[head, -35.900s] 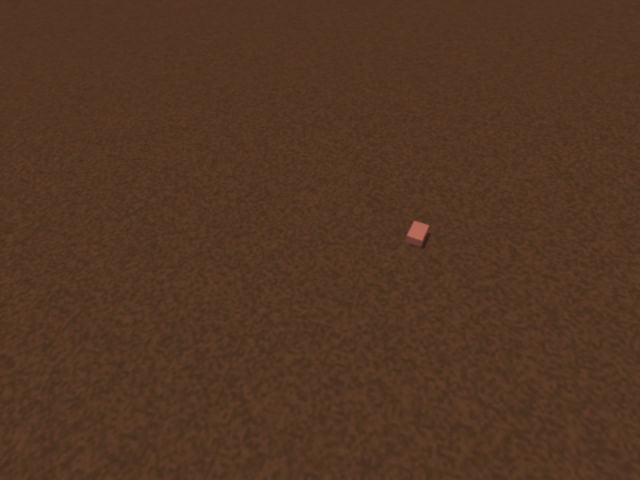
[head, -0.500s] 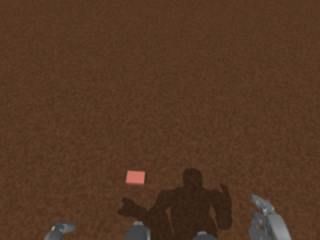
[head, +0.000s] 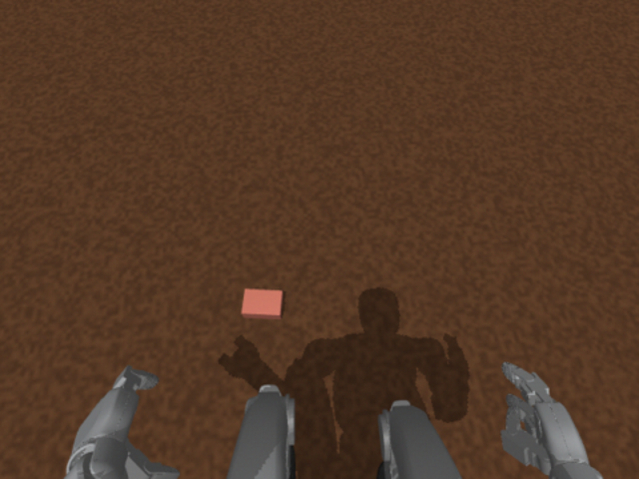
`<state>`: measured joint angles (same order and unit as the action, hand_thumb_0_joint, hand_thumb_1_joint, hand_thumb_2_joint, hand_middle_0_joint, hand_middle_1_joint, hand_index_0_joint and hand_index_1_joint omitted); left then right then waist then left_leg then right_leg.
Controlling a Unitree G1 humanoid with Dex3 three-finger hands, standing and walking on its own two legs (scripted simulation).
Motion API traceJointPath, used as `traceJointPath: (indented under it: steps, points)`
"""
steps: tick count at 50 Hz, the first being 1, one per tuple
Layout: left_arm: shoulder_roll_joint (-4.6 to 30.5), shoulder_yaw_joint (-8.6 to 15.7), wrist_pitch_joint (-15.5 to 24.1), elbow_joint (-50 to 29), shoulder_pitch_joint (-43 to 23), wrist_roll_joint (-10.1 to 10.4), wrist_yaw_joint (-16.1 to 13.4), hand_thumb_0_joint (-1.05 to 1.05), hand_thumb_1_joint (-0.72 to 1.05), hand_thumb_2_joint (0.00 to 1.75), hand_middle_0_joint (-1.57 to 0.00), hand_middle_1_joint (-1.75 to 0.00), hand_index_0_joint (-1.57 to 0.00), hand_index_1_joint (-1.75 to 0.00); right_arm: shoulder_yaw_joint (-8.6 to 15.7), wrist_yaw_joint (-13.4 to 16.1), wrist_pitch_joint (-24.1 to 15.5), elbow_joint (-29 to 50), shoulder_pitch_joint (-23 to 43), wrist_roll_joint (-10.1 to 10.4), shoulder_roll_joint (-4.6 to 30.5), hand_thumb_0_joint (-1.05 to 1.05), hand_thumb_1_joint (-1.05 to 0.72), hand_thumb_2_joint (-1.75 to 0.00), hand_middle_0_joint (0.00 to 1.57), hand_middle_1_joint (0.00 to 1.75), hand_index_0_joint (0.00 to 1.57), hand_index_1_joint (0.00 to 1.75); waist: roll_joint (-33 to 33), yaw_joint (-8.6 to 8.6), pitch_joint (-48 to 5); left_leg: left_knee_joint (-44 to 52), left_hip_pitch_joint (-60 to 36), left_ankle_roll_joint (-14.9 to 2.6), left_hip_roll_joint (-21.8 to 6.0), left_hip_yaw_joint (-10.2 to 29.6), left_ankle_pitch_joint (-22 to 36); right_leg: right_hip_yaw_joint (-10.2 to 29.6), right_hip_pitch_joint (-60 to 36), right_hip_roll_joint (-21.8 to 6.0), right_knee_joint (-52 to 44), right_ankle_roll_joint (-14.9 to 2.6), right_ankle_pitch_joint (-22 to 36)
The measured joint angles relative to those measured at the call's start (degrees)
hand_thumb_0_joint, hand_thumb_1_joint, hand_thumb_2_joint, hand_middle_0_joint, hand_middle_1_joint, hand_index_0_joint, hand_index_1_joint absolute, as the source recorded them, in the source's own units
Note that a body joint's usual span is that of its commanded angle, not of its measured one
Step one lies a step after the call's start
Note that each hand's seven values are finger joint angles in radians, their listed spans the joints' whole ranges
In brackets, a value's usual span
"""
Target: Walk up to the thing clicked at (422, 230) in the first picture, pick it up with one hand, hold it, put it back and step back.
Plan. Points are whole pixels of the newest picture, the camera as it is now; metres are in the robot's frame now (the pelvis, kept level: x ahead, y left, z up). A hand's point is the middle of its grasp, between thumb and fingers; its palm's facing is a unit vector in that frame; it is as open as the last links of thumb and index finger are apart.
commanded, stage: rise first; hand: left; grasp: from above
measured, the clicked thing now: (263, 304) +0.52 +0.18 -0.58
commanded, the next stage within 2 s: none
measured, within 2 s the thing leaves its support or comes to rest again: neither
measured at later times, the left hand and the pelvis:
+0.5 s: hand (205, 350) +0.35 +0.25 -0.33, palm faces -0.48 -0.20 -0.85, open 13.9 cm; pelvis -0.06 -0.01 -0.18, yaw -6 degrees
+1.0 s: hand (222, 321) +0.43 +0.24 -0.40, palm faces -0.46 +0.03 -0.89, open 14.2 cm; pelvis -0.06 +0.00 -0.25, yaw -10 degrees
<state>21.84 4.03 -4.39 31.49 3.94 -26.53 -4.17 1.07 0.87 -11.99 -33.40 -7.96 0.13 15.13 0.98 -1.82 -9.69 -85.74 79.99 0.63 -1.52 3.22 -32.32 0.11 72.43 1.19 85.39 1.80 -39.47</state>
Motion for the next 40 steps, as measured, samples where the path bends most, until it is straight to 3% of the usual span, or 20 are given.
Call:
traceJointPath:
  steps: [5,17,26,40]
  points:
    - [1.39,-0.28,4.80,5.92,-8.96,-6.50,-2.08,0.00,-0.59,1.04,-0.12,-0.97,-0.09,-1.00,0.65,-1.13,0.18,-2.99,2.58,-0.11,0.73,0.01,-0.92,-0.91,0.21,0.30,0.21,0.30,0.17,0.19,-1.13,-8.29,10.32,0.35,-0.49,0.32,-1.53,0.05,10.47,0.78,8.96,-0.12,-2.08]
    - [6.39,-0.25,11.88,21.37,-30.65,-21.28,-4.93,0.00,-0.53,1.02,-0.12,-0.99,-0.11,-1.01,1.42,-4.00,3.92,-7.61,3.42,-1.57,0.44,0.01,-0.89,-0.90,0.20,0.30,0.20,0.30,0.15,0.72,0.31,-25.16,30.59,1.37,-1.54,2.82,-1.97,-1.42,30.67,2.95,26.54,-0.59,-3.32]
    - [12.11,0.07,16.44,31.94,-42.53,-31.01,-7.73,0.00,-0.50,1.02,-0.09,-1.02,-0.09,-1.02,0.45,-4.67,7.56,-9.96,0.94,-3.13,-0.49,0.01,-0.86,-0.89,0.20,0.30,0.20,0.30,-0.69,-2.33,2.96,-34.14,40.33,1.56,-1.65,4.79,-0.78,-2.68,40.01,4.08,35.21,-0.21,-2.31]
    - [19.56,-0.09,19.54,41.35,-52.18,-41.18,-10.42,0.00,-0.54,1.05,-0.06,-1.01,-0.06,-1.01,-2.26,-5.36,11.90,-11.47,-1.77,-5.59,-1.18,0.01,-0.87,-0.90,0.20,0.30,0.20,0.30,-1.67,-7.47,5.64,-42.59,48.54,1.05,-1.25,6.76,-0.38,-3.93,46.80,4.90,42.38,0.66,-2.28]
